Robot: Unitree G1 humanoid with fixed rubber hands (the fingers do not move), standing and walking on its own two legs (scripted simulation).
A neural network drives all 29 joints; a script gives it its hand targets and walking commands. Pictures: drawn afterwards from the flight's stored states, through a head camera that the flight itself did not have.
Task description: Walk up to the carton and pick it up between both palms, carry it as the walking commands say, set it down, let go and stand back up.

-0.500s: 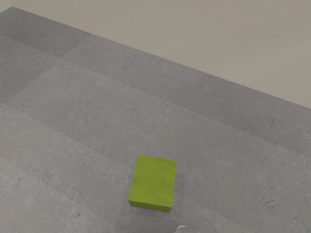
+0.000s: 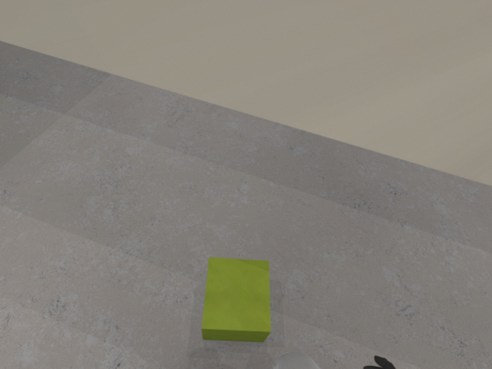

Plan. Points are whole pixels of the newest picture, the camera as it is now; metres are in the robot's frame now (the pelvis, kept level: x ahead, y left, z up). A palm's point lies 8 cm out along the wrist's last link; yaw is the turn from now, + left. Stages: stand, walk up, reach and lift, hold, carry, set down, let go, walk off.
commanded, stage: walk up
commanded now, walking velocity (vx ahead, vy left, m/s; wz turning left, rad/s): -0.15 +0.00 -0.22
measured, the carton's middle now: (236, 299) +0.44 -0.03 -0.67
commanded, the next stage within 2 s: stand in 1.98 s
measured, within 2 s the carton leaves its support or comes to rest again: neither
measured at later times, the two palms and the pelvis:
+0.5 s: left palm out of the picture +0.05 +0.21 -0.14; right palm out of the picture +0.04 -0.27 -0.13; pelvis -0.03 -0.02 +0.00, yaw -6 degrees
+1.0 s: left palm out of the picture +0.03 +0.22 -0.13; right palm out of the picture +0.00 -0.26 -0.13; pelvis -0.05 -0.01 +0.00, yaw -7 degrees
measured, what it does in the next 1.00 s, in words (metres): steps on the spot: right foot, then right foot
